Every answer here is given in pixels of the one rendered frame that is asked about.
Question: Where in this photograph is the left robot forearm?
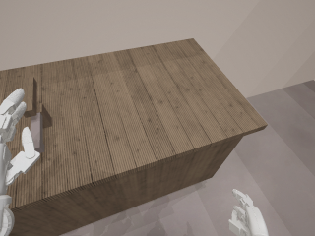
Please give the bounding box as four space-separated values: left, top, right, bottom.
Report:
0 195 15 236

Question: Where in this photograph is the counter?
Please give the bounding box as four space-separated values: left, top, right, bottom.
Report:
0 38 268 236

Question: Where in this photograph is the tap lever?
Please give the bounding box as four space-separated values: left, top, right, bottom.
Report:
30 112 45 153

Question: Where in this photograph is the left robot hand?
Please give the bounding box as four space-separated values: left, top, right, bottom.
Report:
0 88 40 196

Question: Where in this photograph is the right robot hand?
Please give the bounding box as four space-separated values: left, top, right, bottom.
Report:
228 189 269 236

